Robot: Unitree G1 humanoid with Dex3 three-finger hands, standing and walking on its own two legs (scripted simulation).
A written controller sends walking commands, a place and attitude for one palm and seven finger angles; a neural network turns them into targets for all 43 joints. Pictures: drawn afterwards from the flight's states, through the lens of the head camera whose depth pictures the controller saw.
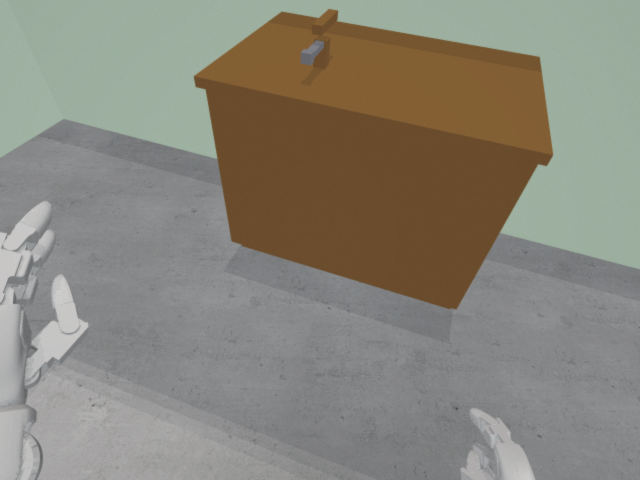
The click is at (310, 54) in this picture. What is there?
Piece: tap's lever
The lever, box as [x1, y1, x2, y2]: [301, 49, 313, 64]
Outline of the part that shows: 304,49 301,52 301,63 311,64 313,61 313,51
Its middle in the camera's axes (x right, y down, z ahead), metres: -0.04 -0.47 +0.99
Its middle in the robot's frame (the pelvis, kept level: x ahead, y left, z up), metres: +1.06 +0.11 +0.07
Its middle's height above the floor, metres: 0.84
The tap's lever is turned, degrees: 0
